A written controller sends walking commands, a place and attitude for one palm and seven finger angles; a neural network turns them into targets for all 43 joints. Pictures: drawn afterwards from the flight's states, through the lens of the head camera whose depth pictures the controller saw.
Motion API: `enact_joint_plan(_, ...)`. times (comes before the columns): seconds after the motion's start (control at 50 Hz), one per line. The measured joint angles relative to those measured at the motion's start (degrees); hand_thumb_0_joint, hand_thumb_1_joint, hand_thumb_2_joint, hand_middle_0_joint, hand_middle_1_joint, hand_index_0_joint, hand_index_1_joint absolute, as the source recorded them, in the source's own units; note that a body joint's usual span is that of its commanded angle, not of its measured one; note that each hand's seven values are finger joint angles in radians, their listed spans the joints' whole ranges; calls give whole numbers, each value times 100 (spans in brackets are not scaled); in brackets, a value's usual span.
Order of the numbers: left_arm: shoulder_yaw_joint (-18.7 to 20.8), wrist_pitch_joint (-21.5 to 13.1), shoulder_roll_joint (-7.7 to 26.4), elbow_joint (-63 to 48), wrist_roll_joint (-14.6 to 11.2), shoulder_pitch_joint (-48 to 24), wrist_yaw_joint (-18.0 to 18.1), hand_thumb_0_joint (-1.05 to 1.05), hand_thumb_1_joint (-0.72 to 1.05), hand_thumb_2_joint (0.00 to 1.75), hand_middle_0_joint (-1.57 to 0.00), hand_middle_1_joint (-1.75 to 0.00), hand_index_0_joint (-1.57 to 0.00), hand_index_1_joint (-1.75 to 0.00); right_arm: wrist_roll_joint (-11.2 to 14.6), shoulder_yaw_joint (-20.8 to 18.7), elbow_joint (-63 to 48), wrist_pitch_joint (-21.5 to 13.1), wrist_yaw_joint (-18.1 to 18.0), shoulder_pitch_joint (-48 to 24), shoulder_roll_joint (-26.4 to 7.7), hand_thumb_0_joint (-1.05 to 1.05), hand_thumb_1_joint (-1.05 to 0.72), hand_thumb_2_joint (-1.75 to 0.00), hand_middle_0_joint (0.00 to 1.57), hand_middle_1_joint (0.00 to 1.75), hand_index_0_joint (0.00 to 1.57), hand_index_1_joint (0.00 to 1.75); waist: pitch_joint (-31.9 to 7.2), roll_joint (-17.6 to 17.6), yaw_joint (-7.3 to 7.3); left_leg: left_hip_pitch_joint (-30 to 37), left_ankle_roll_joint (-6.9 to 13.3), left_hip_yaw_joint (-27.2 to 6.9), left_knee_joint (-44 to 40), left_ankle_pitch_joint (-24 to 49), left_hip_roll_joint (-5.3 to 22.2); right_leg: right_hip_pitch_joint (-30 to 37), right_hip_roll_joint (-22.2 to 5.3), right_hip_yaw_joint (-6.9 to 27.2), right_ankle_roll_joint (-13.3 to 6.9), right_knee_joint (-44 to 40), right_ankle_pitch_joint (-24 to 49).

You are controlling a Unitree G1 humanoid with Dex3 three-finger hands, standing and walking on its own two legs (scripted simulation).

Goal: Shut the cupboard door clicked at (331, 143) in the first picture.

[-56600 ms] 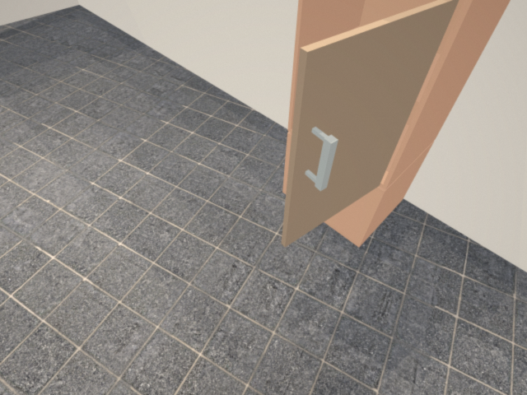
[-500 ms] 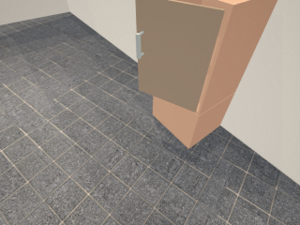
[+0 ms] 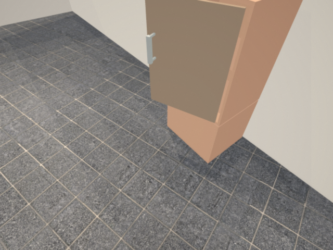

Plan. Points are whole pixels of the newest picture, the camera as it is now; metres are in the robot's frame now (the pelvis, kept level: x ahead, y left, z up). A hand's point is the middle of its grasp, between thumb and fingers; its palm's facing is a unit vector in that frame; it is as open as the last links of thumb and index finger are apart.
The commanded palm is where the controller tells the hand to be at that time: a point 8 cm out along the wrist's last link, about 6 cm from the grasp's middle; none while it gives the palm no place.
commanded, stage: look to check the result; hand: left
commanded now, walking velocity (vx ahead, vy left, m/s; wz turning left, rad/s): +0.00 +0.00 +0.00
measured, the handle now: (151, 48) +1.00 +0.12 +0.01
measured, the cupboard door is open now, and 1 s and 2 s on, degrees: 22 22 22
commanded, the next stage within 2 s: walk to a spot facing it in 0.22 s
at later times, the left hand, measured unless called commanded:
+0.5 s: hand out of the picture +0.03 +0.20 -0.18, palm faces +0.06 -0.97 -0.22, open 7.3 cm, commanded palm none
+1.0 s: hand out of the picture +0.06 +0.22 -0.15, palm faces +0.32 -0.91 -0.28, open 7.3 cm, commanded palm none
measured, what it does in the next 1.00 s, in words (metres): lifts its right foot, turning left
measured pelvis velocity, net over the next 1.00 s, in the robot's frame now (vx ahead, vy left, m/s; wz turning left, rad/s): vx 0.00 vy -0.02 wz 0.33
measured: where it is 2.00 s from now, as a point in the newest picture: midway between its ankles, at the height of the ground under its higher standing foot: outside the picture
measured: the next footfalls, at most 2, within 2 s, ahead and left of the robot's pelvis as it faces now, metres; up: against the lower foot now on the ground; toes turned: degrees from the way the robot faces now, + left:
right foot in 1.08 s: +0.07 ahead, -0.15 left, +0.00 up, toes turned +25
left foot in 1.50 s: -0.03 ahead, +0.09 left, +0.00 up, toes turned +44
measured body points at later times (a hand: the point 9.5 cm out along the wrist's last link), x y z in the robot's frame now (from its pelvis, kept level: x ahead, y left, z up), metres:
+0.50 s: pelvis +0.01 +0.00 +0.00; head +0.02 +0.01 +0.45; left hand +0.03 +0.25 -0.16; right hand +0.01 -0.23 -0.16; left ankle -0.04 +0.09 -0.74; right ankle +0.05 -0.10 -0.74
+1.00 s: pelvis +0.00 -0.02 +0.00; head +0.05 +0.00 +0.45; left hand +0.05 +0.27 -0.13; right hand +0.08 -0.26 -0.15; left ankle -0.04 +0.09 -0.74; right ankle +0.02 -0.16 -0.70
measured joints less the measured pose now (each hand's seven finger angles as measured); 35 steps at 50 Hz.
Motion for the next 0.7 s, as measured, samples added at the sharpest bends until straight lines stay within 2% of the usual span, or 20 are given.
enact_joint_plan(0.4, 11, 3, 187, -39, 3, -246, -30, 0, 91, 90, -20, -30, -20, -30, 2, -39, -89, -34, 3, -370, -280, 0, -91, -90, 20, 30, 19, 30, 79, -26, 8, 109, 29, -47, -107, -26, -38, 94, -40, -35, 40, -33, -82)
enact_joint_plan(0.7, 253, 204, 259, -751, 50, -499, 1, 0, 91, 90, -20, -30, -20, -30, -20, -210, -589, 272, 151, -582, -144, 1, -91, -90, 20, 30, 20, 30, 332, -133, 11, -887, 96, -656, 1156, -427, -330, -582, -445, -639, 83, 1058, -650)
